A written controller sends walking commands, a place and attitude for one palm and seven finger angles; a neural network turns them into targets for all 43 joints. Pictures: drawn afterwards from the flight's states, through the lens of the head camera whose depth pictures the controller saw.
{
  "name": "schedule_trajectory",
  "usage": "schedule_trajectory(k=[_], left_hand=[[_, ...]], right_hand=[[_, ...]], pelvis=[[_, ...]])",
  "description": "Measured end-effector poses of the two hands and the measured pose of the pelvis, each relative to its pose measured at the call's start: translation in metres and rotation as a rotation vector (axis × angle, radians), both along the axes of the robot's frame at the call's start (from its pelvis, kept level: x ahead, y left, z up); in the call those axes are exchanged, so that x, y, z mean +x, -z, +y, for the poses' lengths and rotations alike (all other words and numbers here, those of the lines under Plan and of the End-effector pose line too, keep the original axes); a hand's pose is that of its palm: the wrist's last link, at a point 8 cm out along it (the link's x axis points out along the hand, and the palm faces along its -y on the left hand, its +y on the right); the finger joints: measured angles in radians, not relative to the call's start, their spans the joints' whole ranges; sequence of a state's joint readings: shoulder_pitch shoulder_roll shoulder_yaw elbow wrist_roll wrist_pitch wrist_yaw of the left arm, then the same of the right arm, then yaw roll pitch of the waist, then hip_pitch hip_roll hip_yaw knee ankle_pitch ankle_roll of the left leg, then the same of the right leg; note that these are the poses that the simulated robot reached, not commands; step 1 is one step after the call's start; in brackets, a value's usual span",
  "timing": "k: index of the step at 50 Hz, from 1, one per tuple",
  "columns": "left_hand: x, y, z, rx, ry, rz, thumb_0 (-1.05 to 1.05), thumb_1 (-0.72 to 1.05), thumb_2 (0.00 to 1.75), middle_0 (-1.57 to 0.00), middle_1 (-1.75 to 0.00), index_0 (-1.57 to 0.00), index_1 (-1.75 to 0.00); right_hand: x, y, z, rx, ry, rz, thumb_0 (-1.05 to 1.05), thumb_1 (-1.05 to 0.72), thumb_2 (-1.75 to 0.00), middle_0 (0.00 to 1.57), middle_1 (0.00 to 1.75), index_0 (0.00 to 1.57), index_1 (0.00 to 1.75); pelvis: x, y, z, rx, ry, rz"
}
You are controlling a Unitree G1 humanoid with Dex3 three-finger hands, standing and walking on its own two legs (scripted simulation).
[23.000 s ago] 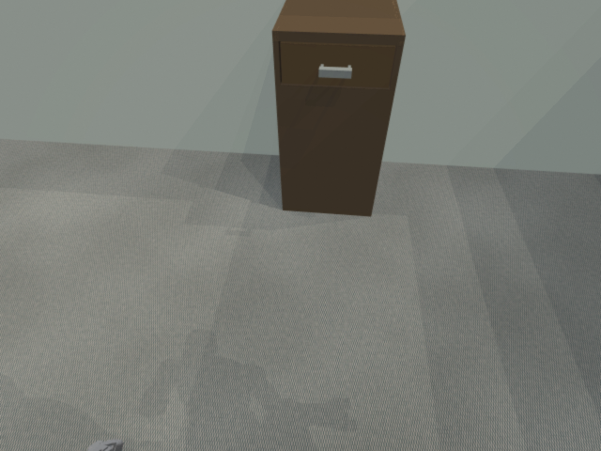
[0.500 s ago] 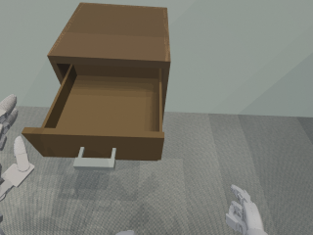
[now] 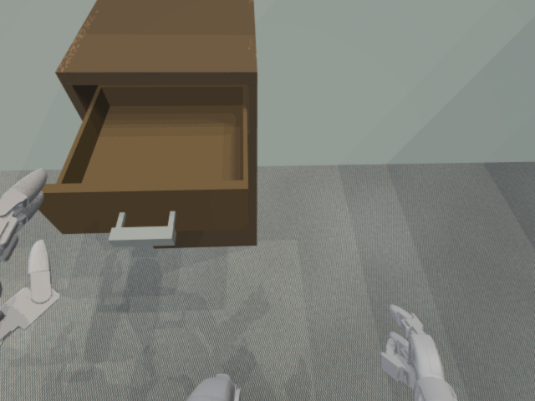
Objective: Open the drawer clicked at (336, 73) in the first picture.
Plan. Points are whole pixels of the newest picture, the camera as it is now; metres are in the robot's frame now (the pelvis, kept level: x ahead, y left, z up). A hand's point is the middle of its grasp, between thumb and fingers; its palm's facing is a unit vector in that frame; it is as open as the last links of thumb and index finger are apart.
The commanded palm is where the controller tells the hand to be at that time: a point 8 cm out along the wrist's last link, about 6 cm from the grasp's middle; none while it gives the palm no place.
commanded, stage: step back with the hand held close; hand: left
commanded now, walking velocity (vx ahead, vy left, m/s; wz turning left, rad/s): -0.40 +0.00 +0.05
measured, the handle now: (145, 226) +0.40 +0.25 -0.06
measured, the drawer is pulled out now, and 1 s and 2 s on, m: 0.30 0.30 0.30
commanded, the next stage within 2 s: stop stepping back and stand still in 0.08 s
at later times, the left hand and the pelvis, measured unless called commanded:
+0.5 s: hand out of the picture +0.04 +0.21 +0.16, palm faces +0.41 -0.80 -0.44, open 7.4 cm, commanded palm -0.02 +0.25 +0.18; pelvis -0.13 -0.04 +0.00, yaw +3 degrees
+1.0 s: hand out of the picture -0.03 +0.20 +0.15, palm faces +0.46 -0.80 -0.40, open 7.4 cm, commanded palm -0.09 +0.25 +0.18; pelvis -0.18 -0.04 +0.00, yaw +7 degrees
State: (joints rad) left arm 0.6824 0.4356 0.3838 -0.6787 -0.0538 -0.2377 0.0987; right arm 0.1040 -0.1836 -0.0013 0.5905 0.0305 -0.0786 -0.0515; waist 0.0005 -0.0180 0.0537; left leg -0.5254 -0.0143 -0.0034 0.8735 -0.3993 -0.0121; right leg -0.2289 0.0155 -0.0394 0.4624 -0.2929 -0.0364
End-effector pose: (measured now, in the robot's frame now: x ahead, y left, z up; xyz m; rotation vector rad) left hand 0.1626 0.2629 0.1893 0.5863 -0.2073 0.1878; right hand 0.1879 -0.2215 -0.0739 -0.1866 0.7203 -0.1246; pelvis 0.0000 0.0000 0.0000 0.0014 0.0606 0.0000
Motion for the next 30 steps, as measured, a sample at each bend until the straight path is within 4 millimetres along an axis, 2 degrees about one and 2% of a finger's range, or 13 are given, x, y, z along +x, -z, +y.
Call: schedule_trajectory(k=[5,9,14,18,21,25,30], left_hand=[[-0.025,0.015,0.011,-0.036,-0.099,0.027,0.01,0.89,0.90,-0.22,-0.30,-0.21,-0.30],[-0.048,0.024,0.011,-0.061,-0.094,0.012,0.02,0.89,0.90,-0.21,-0.30,-0.21,-0.30],[-0.090,0.009,-0.008,-0.028,-0.074,-0.005,0.02,0.89,0.90,-0.21,-0.30,-0.21,-0.30],[-0.125,-0.002,-0.022,0.015,-0.093,-0.038,0.02,0.89,0.90,-0.21,-0.30,-0.21,-0.30],[-0.146,-0.001,-0.023,-0.015,-0.139,-0.049,0.02,0.89,0.90,-0.22,-0.30,-0.21,-0.30],[-0.163,0.011,-0.021,-0.089,-0.198,-0.041,0.02,0.89,0.90,-0.21,-0.30,-0.21,-0.30],[-0.179,0.022,-0.024,-0.123,-0.186,-0.051,0.02,0.89,0.90,-0.21,-0.30,-0.21,-0.30]], right_hand=[[-0.021,-0.010,-0.015,-0.073,0.022,0.008,0.01,-0.91,-0.90,0.20,0.30,0.20,0.30],[-0.040,-0.008,-0.018,-0.083,0.022,-0.009,0.01,-0.91,-0.90,0.20,0.30,0.20,0.30],[-0.074,-0.009,-0.011,-0.022,-0.027,-0.056,0.01,-0.91,-0.90,0.20,0.30,0.20,0.30],[-0.107,0.003,-0.013,0.030,-0.049,-0.057,0.01,-0.91,-0.90,0.20,0.30,0.20,0.30],[-0.135,0.011,-0.021,0.036,-0.039,0.005,0.01,-0.91,-0.90,0.20,0.30,0.20,0.30],[-0.172,0.012,-0.040,-0.002,-0.008,0.068,0.01,-0.91,-0.90,0.20,0.30,0.20,0.30],[-0.200,0.006,-0.062,-0.094,0.005,0.043,0.01,-0.91,-0.90,0.20,0.30,0.20,0.30]], pelvis=[[-0.020,-0.002,-0.003,0.015,-0.027,0.017],[-0.048,0.005,-0.004,0.021,-0.040,0.001],[-0.081,0.004,-0.017,0.012,-0.034,-0.026],[-0.106,0.009,-0.029,-0.001,-0.038,-0.061],[-0.121,0.006,-0.036,0.013,-0.044,-0.067],[-0.133,0.000,-0.040,0.038,-0.049,-0.051],[-0.150,0.005,-0.038,0.010,-0.079,-0.040]])
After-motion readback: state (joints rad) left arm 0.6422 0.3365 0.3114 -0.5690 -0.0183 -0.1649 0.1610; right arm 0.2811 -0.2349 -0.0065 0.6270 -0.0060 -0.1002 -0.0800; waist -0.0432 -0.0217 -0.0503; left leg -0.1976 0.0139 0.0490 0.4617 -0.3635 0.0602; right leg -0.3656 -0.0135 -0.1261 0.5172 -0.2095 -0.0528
